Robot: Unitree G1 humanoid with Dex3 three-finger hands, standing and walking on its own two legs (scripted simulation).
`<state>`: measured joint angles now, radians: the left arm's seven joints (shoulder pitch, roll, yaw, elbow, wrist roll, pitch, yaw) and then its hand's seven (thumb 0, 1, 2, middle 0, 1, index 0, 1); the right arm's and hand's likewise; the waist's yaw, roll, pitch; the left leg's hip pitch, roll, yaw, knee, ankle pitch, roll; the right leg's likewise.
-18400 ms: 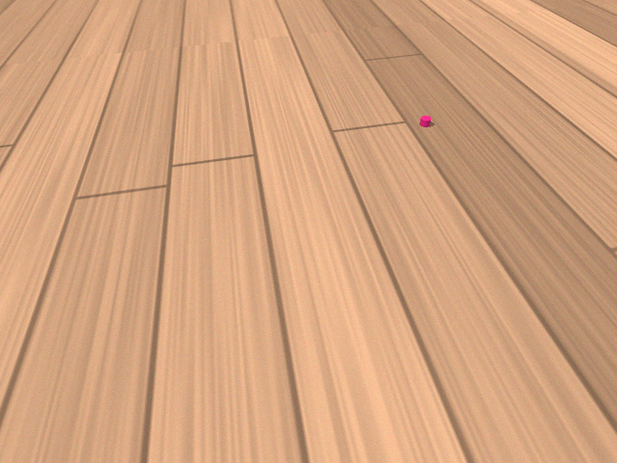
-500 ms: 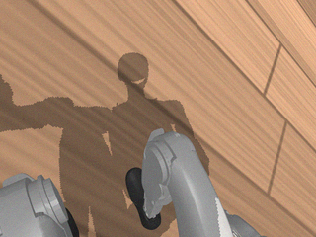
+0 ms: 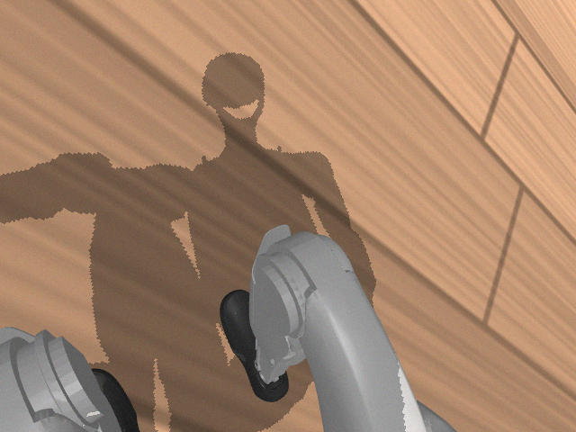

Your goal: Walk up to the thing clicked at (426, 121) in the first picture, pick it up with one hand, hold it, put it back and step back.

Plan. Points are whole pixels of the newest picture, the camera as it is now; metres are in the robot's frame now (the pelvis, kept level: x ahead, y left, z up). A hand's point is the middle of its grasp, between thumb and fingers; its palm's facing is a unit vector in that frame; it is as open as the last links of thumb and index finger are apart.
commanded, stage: close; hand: left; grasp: from above
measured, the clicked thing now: out of the picture +0.45 +0.32 -0.28
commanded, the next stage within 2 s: settle in 1.44 s
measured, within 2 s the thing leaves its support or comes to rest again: leaves its support in 1.80 s
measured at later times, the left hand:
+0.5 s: hand out of the picture +0.44 +0.34 -0.26, palm faces -0.44 -0.17 -0.88, open 12.3 cm
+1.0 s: hand out of the picture +0.44 +0.33 -0.26, palm faces -0.42 -0.14 -0.89, open 9.6 cm
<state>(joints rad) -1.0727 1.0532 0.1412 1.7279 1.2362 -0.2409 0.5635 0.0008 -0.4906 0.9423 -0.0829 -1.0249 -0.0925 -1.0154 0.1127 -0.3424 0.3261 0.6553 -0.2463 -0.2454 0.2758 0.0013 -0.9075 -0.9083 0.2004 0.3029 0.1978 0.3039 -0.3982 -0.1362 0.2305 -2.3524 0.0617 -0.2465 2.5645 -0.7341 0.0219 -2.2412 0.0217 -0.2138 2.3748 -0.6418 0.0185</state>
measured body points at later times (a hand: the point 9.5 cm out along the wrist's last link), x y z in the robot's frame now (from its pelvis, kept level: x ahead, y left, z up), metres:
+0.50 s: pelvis +0.00 +0.00 +0.00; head +0.29 +0.14 +0.32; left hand +0.46 +0.35 -0.21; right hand +0.05 -0.25 -0.05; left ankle +0.06 +0.12 -0.27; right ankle +0.12 -0.11 -0.27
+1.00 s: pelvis -0.01 +0.00 +0.00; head +0.28 +0.13 +0.32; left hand +0.46 +0.33 -0.21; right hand +0.05 -0.24 -0.05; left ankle +0.06 +0.12 -0.27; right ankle +0.12 -0.11 -0.27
